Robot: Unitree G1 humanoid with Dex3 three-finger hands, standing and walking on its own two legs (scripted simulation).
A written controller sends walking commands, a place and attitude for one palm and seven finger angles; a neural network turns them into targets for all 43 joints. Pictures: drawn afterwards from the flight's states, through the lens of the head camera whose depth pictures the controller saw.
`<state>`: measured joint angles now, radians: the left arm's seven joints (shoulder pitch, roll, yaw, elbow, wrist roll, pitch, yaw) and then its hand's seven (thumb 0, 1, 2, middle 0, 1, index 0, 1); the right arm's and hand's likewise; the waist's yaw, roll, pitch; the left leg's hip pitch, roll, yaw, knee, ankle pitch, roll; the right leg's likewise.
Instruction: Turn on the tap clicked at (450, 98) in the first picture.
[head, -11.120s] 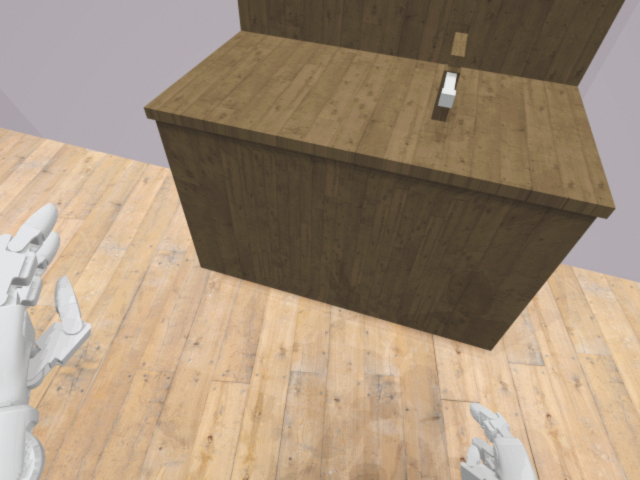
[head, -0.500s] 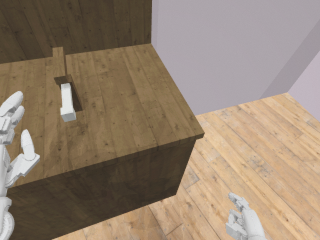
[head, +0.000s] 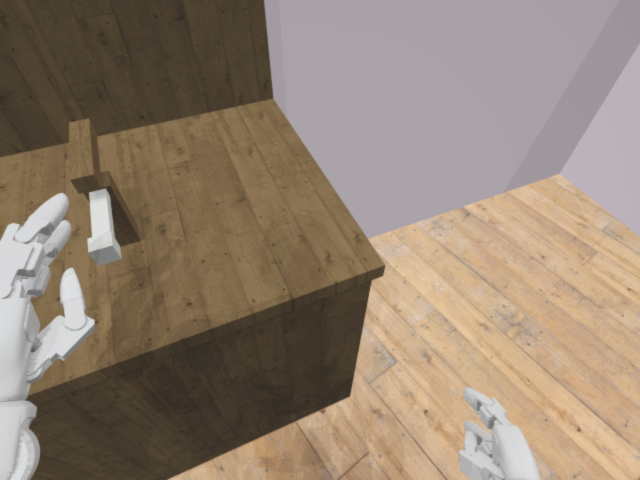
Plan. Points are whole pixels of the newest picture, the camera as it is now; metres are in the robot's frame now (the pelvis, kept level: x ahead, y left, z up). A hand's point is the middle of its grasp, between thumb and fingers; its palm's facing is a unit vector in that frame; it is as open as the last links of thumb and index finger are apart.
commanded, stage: come to a stop and stand still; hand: left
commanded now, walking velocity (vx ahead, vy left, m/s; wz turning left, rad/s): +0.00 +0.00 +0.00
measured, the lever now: (104, 249) +0.36 +0.30 +0.09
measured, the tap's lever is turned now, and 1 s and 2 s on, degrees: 0 0 0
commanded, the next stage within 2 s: look again from close up in 0.28 s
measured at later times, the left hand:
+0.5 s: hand (62, 331) +0.22 +0.25 +0.15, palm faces +0.37 -0.85 -0.36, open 7.4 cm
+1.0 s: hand (26, 348) +0.20 +0.27 +0.16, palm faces +0.41 -0.84 -0.35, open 7.4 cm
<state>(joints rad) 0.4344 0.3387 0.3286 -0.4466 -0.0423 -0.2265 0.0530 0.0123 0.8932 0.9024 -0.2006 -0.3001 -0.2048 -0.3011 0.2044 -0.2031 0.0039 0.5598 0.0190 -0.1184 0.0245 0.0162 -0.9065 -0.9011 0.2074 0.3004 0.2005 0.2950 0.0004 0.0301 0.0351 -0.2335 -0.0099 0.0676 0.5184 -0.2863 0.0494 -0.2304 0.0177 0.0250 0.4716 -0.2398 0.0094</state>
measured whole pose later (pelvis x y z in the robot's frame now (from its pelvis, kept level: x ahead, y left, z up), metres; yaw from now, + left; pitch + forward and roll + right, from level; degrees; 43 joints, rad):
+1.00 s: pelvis -0.01 +0.02 +0.00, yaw +2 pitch -2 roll -1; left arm 0.40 0.34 0.34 -0.45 -0.03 -0.19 0.09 0.02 0.89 0.90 -0.21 -0.30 -0.21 -0.30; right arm 0.20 -0.19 0.02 0.57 0.01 -0.11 -0.02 0.02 -0.91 -0.90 0.21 0.30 0.20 0.30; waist 0.04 -0.03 0.07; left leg -0.20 -0.05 0.05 0.44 -0.22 0.08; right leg -0.18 -0.02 0.01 0.39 -0.18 0.03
